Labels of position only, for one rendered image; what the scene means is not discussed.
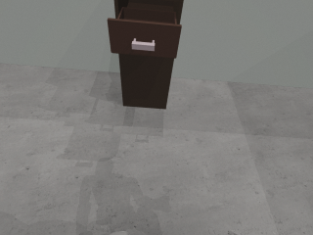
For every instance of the cabinet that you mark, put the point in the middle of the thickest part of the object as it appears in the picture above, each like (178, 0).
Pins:
(145, 80)

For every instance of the drawer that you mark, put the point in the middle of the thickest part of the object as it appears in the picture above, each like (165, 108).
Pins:
(145, 26)

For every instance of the handle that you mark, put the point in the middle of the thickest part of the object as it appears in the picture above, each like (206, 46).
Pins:
(145, 46)

